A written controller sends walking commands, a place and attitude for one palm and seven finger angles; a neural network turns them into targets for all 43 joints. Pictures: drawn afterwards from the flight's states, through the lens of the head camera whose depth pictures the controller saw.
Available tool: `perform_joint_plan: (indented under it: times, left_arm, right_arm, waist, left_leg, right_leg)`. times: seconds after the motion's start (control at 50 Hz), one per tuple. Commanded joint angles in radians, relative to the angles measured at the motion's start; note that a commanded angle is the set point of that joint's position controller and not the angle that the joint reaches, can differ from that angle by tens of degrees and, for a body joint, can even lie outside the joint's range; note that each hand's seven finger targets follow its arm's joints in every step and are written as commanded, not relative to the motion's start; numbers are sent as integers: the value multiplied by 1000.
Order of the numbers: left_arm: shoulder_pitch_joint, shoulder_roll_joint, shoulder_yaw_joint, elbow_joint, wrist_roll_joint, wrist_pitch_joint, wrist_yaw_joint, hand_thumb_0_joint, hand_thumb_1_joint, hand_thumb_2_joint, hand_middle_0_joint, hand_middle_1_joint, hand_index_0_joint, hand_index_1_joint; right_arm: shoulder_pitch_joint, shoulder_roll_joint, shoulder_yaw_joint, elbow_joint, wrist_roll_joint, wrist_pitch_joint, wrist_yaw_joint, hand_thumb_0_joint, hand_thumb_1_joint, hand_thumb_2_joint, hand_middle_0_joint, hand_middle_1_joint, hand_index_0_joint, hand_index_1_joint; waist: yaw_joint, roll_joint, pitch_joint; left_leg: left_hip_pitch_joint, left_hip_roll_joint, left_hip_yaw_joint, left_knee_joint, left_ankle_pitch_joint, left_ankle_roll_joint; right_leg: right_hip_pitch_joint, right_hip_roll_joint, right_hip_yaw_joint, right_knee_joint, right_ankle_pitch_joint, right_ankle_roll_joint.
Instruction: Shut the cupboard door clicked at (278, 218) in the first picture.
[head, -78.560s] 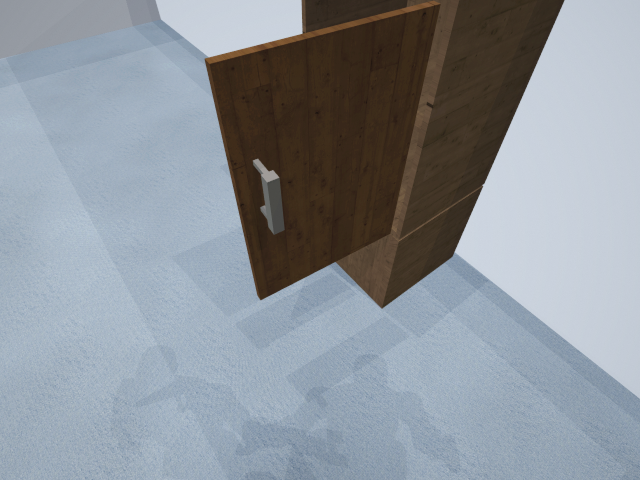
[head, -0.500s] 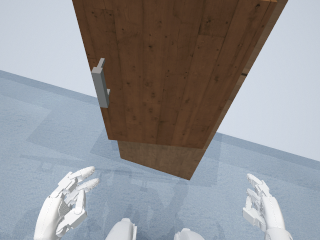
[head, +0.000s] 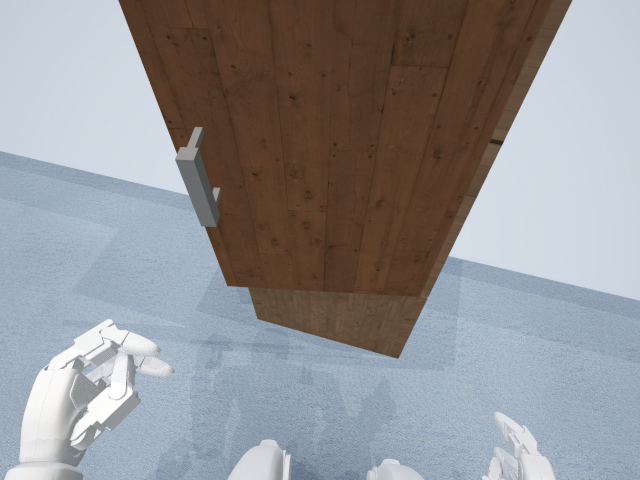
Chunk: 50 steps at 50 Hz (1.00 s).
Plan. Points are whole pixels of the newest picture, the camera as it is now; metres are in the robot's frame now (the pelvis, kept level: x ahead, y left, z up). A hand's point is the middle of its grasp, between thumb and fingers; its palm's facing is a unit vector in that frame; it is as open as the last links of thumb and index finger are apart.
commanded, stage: raise the hand and make a fist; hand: left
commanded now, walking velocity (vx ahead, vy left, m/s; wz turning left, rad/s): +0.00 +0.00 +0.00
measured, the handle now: (203, 178) +0.48 +0.20 +0.09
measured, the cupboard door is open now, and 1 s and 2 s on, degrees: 13 13 13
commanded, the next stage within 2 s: bring the fist close to the handle in 1.00 s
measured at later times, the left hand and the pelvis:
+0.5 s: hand (133, 390) +0.20 +0.21 +0.07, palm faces -0.03 -1.00 -0.02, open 3.1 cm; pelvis -0.01 +0.02 +0.02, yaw +1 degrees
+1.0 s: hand (134, 359) +0.22 +0.20 +0.10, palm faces +0.02 -1.00 -0.04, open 3.1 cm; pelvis +0.00 +0.01 +0.02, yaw +1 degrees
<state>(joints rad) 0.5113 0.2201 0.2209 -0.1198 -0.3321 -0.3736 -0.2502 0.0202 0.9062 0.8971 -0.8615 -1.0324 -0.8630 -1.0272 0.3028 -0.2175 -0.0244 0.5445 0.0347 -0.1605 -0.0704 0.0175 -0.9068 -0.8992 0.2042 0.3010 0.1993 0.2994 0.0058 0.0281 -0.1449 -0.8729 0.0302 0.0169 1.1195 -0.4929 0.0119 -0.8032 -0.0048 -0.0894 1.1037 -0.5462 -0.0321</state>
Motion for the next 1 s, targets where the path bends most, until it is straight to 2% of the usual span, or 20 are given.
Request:
perform_joint_plan:
  times: [0.0,0.02,0.06,0.12,0.18,0.24,0.28,0.32,0.4,0.42,0.5,0.52,0.6,0.62,0.7,0.74,0.82,0.88,0.9,0.98]
  left_arm:
    - [-40,53,-84,-115,18,-132,-47,0,900,900,-1043,-1220,-1043,-1220]
    - [-49,62,-91,-104,17,-121,-60,0,900,900,-1062,-1240,-1062,-1240]
    - [-64,111,-58,-142,16,-107,-68,0,900,900,-1098,-1280,-1098,-1280]
    - [-96,197,35,-248,19,-93,-20,0,900,900,-1153,-1340,-1153,-1340]
    - [-75,164,47,-307,12,-91,46,0,900,900,-1208,-1400,-1208,-1400]
    - [-62,114,2,-261,27,-64,77,0,900,900,-1263,-1460,-1263,-1460]
    - [-73,76,-57,-181,43,-21,61,0,900,900,-1300,-1500,-1300,-1500]
    - [-95,66,-97,-110,61,24,30,0,900,900,-1300,-1500,-1300,-1500]
    - [-201,133,-64,-153,57,55,-8,0,900,900,-1300,-1500,-1300,-1500]
    - [-230,174,-21,-180,54,48,0,0,900,900,-1300,-1500,-1300,-1500]
    - [-273,193,42,-257,21,-17,28,0,900,900,-1300,-1500,-1300,-1500]
    - [-267,207,59,-256,20,-25,37,0,900,900,-1300,-1500,-1300,-1500]
    - [-215,126,-18,-139,23,2,16,0,900,900,-1300,-1500,-1300,-1500]
    - [-179,110,-38,-88,30,27,1,0,900,900,-1300,-1500,-1300,-1500]
    - [-185,123,-43,-80,23,87,-43,0,900,900,-1300,-1500,-1300,-1500]
    - [-217,159,-4,-123,18,75,-36,0,900,900,-1300,-1500,-1300,-1500]
    - [-280,214,71,-224,6,-23,17,0,900,900,-1300,-1500,-1300,-1500]
    - [-248,155,28,-173,11,-64,28,0,900,900,-1300,-1500,-1300,-1500]
    - [-237,141,8,-158,18,-62,23,0,900,900,-1300,-1500,-1300,-1500]
    - [-187,119,-44,-83,23,11,-30,0,900,900,-1300,-1500,-1300,-1500]
  right_arm:
    - [-93,-140,-43,-162,0,-89,2,0,-900,-900,200,300,200,300]
    - [-94,-148,-41,-167,3,-91,-1,0,-900,-900,200,300,200,300]
    - [-91,-158,-44,-185,8,-98,-5,0,-900,-900,200,300,200,300]
    - [-101,-155,-39,-204,7,-93,-9,0,-900,-900,200,300,200,300]
    - [-103,-133,-28,-216,3,-79,-4,0,-900,-900,200,300,200,300]
    - [-101,-137,-19,-215,1,-60,6,0,-900,-900,200,300,200,300]
    - [-98,-147,-14,-214,4,-49,11,0,-900,-900,200,300,200,300]
    - [-89,-160,-9,-217,10,-45,10,0,-900,-900,200,300,200,300]
    - [-82,-170,0,-238,12,-55,2,0,-900,-900,200,300,200,300]
    - [-84,-171,2,-235,8,-58,-2,0,-900,-900,200,300,200,300]
    - [-90,-147,14,-226,3,-74,0,0,-900,-900,200,300,200,300]
    - [-91,-147,15,-218,1,-76,1,0,-900,-900,200,300,200,300]
    - [-87,-152,14,-198,6,-77,13,0,-900,-900,200,300,200,300]
    - [-82,-158,10,-197,10,-75,14,0,-900,-900,200,300,200,300]
    - [-80,-172,0,-213,17,-74,13,0,-900,-900,200,300,200,300]
    - [-84,-169,0,-218,12,-75,9,0,-900,-900,200,300,200,300]
    - [-88,-153,1,-201,1,-83,4,0,-900,-900,200,300,200,300]
    - [-89,-145,3,-184,2,-85,14,0,-900,-900,200,300,200,300]
    - [-88,-148,2,-181,4,-84,17,0,-900,-900,200,300,200,300]
    - [-81,-162,-6,-191,15,-73,18,0,-900,-900,200,300,200,300]
  waist:
    - [-34,-32,-104]
    - [-32,-17,-89]
    - [-14,-3,-152]
    - [30,59,-229]
    - [45,81,-244]
    - [20,80,-173]
    - [-12,45,-81]
    - [-27,15,-20]
    - [-24,10,-64]
    - [-10,33,-86]
    - [15,68,-172]
    - [26,102,-177]
    - [-2,73,-98]
    - [-7,36,-78]
    - [-4,-15,-84]
    - [4,-9,-116]
    - [26,25,-171]
    - [11,42,-149]
    - [8,58,-137]
    - [-5,10,-106]
  left_leg:
    - [113,-25,-70,-120,192,9]
    - [109,-26,-75,-128,174,13]
    - [141,-25,-78,-158,144,12]
    - [206,-23,-87,-203,158,11]
    - [276,-18,-97,-247,201,0]
    - [275,-11,-110,-269,186,-6]
    - [241,-7,-114,-283,108,-4]
    - [215,-7,-125,-304,46,1]
    - [243,-14,-124,-313,42,4]
    - [254,-16,-122,-312,62,3]
    - [324,-19,-113,-309,162,-5]
    - [326,-22,-109,-306,182,-5]
    - [298,-22,-98,-311,165,-5]
    - [282,-22,-95,-308,171,0]
    - [262,-30,-78,-303,180,6]
    - [270,-34,-70,-292,208,9]
    - [285,-35,-64,-268,261,5]
    - [278,-33,-59,-258,248,3]
    - [276,-31,-59,-258,243,2]
    - [246,-35,-51,-257,212,10]
  right_leg:
    - [25,13,74,-164,209,20]
    - [23,15,77,-176,170,12]
    - [45,16,70,-185,120,6]
    - [95,28,50,-171,140,-5]
    - [129,36,16,-164,200,-8]
    - [107,42,-1,-175,203,-5]
    - [76,42,-3,-204,164,2]
    - [73,43,1,-230,130,1]
    - [114,37,12,-255,123,1]
    - [136,39,15,-251,137,-4]
    - [180,42,15,-242,198,-11]
    - [193,43,19,-241,213,-15]
    - [176,38,15,-266,213,-6]
    - [182,39,16,-277,219,-5]
    - [212,26,32,-300,225,4]
    - [235,22,43,-296,246,4]
    - [256,26,54,-261,291,-4]
    - [214,26,52,-249,286,-1]
    - [202,27,49,-248,282,-2]
    - [212,18,71,-285,262,8]
